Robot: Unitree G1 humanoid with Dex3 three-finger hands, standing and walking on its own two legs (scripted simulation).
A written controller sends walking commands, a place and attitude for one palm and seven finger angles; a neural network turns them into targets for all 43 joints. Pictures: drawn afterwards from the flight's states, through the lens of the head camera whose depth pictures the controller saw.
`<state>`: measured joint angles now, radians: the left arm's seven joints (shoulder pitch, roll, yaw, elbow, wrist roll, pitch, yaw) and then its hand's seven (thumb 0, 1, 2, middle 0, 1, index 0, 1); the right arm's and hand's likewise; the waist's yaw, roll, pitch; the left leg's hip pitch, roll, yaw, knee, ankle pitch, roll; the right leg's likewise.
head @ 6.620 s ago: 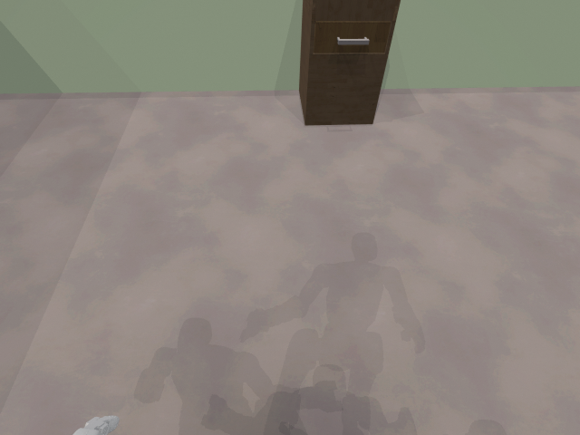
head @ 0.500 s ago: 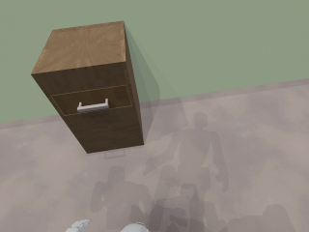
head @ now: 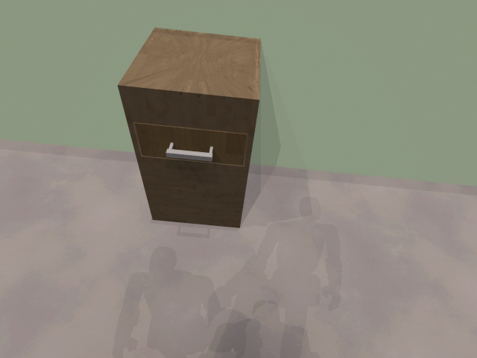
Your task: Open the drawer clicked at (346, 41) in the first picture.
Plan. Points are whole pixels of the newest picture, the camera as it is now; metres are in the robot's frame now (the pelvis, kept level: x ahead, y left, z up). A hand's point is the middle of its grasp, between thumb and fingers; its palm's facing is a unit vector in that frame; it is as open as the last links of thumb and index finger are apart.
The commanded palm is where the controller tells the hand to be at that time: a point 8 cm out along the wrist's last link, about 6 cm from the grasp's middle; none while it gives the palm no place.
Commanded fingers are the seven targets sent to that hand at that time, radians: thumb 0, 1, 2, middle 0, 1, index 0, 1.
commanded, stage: take the last steps up to it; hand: left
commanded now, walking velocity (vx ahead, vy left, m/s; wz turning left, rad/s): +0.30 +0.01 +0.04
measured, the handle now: (190, 151) +0.80 +0.22 -0.25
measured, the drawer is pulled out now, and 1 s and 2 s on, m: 0.00 0.00 0.00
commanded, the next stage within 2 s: come to a stop and stand still in 0.74 s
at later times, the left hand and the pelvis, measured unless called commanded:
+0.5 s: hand (176, 313) +0.23 +0.14 -0.17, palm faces +0.06 -0.98 -0.19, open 7.3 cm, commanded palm none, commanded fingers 0.00 0.90 0.90 -0.20 -0.30 -0.20 -0.30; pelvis +0.15 -0.03 -0.01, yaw +2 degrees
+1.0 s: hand (159, 279) +0.30 +0.19 -0.18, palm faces +0.07 -0.98 -0.17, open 7.4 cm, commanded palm none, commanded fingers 0.00 0.90 0.90 -0.20 -0.30 -0.20 -0.30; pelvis +0.29 +0.02 +0.00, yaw +1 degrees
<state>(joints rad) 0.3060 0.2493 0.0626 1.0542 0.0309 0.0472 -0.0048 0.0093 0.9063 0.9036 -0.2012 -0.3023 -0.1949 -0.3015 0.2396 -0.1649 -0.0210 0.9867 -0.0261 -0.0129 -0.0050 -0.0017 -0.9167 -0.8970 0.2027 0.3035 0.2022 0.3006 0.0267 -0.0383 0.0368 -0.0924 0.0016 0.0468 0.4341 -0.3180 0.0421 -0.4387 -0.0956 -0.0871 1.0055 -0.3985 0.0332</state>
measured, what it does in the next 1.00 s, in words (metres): walks ahead: right foot, then left foot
